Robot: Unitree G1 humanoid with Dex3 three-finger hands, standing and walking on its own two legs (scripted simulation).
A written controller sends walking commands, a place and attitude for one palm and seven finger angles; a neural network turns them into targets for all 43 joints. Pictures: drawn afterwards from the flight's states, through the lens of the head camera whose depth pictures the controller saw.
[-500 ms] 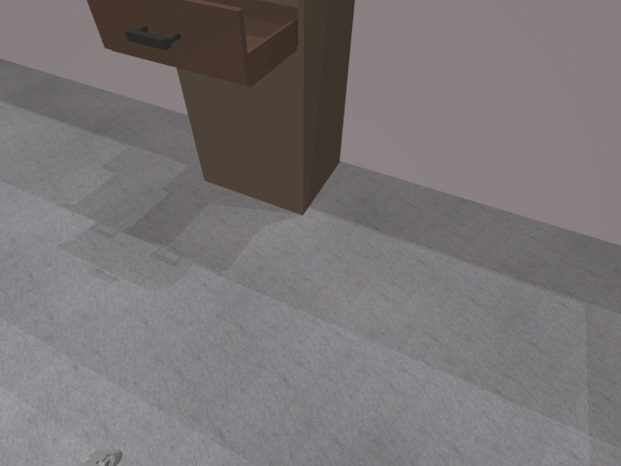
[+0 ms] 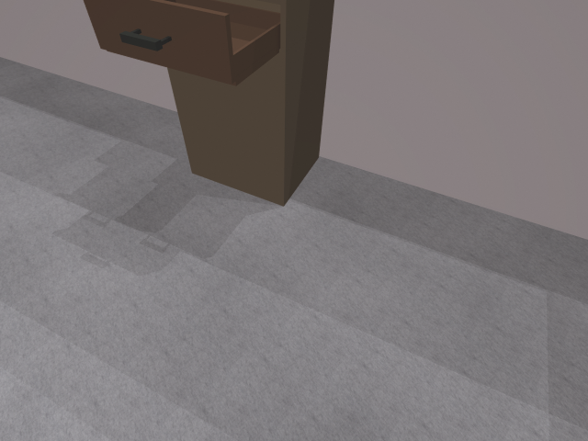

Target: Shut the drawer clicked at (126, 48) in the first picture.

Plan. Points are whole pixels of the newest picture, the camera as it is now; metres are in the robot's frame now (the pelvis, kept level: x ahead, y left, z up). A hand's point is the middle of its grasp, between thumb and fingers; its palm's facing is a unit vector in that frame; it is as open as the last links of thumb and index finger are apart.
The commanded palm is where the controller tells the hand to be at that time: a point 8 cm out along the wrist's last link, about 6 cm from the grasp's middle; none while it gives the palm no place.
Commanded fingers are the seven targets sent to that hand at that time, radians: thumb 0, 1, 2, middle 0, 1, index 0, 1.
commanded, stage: stand and wait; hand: left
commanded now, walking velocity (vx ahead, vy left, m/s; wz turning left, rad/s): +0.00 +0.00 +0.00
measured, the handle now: (146, 38) +1.09 +0.49 +0.07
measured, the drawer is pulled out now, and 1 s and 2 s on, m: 0.30 0.30 0.30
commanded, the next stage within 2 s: look at it before walking up in 0.32 s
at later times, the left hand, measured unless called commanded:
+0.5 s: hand out of the picture +0.07 +0.24 -0.15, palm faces -0.03 -0.94 -0.34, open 7.4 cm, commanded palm none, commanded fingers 0.00 0.90 0.90 -0.20 -0.30 -0.20 -0.30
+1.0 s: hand out of the picture +0.07 +0.24 -0.15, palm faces -0.04 -0.94 -0.34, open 7.4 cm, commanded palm none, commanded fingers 0.00 0.90 0.90 -0.20 -0.30 -0.20 -0.30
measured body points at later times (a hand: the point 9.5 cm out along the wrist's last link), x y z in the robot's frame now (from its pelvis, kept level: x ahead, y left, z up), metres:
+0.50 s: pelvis -0.01 -0.01 +0.00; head -0.01 -0.01 +0.45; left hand +0.07 +0.29 -0.13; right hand +0.06 -0.30 -0.13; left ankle -0.01 +0.11 -0.74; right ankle +0.00 -0.13 -0.74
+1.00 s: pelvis +0.00 -0.01 +0.00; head +0.00 -0.01 +0.45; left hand +0.07 +0.29 -0.13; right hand +0.07 -0.31 -0.13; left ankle -0.01 +0.11 -0.74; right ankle +0.00 -0.13 -0.74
